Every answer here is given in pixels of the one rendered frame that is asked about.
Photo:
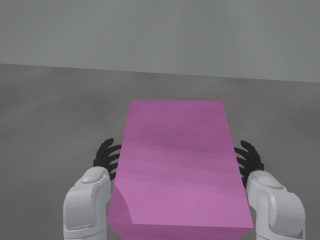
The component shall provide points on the robot right forearm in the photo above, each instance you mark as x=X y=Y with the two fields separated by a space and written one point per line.
x=280 y=215

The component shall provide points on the carton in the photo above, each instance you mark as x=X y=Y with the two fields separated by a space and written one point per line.
x=178 y=176

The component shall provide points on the robot left hand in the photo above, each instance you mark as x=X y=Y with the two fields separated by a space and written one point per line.
x=102 y=159

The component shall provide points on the robot left forearm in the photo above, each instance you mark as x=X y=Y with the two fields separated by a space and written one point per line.
x=84 y=208

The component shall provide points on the robot right hand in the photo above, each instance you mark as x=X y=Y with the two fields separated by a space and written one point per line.
x=252 y=162

